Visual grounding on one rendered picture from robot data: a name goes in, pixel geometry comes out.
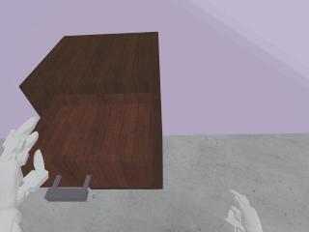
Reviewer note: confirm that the right robot hand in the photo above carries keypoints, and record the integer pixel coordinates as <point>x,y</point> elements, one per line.
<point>243,220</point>

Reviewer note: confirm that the drawer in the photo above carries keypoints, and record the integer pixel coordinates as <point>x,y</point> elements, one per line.
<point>107,136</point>

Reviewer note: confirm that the handle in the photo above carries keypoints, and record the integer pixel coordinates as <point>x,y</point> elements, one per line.
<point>55,194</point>

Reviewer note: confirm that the left robot forearm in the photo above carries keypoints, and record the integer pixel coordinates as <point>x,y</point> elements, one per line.
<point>9,219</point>

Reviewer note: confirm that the cabinet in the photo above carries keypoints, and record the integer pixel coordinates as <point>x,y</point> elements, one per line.
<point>102,64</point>

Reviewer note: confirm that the left robot hand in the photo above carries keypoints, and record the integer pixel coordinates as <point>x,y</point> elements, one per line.
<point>16,152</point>

